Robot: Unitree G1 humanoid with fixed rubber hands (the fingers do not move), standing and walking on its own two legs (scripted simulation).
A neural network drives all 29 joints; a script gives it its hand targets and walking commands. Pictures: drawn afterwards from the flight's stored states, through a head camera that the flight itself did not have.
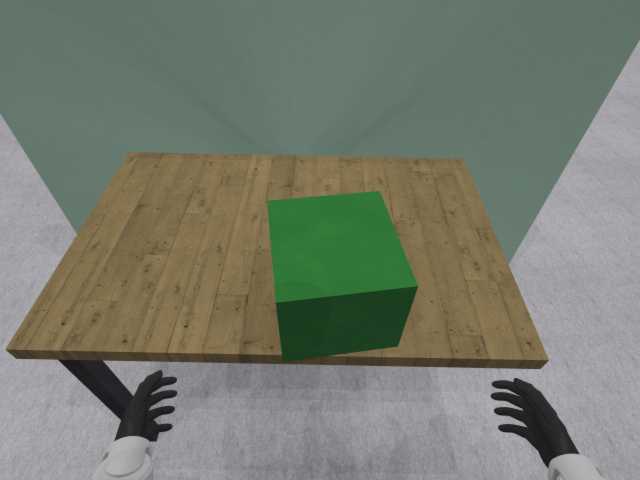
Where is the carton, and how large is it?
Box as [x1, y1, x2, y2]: [267, 191, 417, 361]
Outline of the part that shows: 379,191 267,201 275,299 283,361 397,346 417,284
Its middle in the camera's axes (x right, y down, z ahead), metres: +0.02 +0.06 +0.68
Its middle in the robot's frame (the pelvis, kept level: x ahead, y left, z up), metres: +0.46 +0.01 -0.06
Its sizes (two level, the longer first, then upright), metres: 0.218 0.206 0.180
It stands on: a table, 0.63 m high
